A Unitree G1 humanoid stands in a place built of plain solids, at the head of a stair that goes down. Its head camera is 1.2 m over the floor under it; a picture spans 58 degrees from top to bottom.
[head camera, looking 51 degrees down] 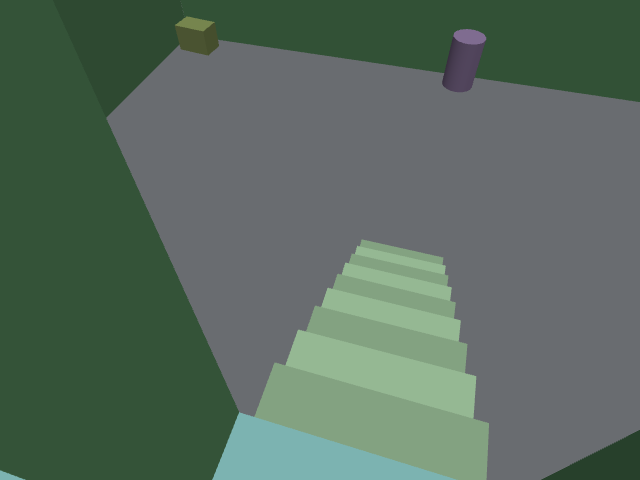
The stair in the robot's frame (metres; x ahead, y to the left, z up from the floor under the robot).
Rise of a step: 0.19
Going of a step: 0.23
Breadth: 0.70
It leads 16 degrees to the right of straight ahead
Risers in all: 10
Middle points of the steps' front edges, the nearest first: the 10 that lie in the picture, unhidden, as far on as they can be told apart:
0.28 -0.12 0.00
0.50 -0.18 -0.19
0.72 -0.25 -0.38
0.94 -0.31 -0.57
1.16 -0.38 -0.76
1.38 -0.44 -0.95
1.60 -0.51 -1.14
1.82 -0.57 -1.33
2.04 -0.63 -1.52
2.26 -0.70 -1.71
